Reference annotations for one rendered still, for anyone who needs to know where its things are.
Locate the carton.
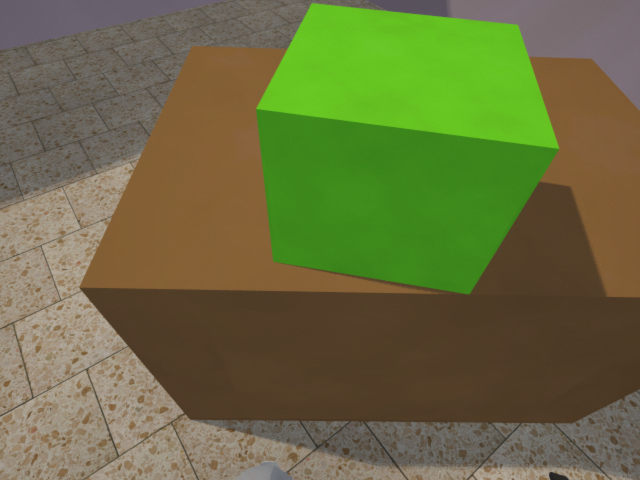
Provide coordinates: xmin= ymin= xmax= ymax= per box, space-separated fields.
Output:
xmin=256 ymin=3 xmax=559 ymax=295

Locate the pedestal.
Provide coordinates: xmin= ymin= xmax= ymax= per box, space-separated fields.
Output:
xmin=79 ymin=46 xmax=640 ymax=423

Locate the left robot shin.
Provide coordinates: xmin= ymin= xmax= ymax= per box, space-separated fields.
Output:
xmin=260 ymin=461 xmax=280 ymax=469

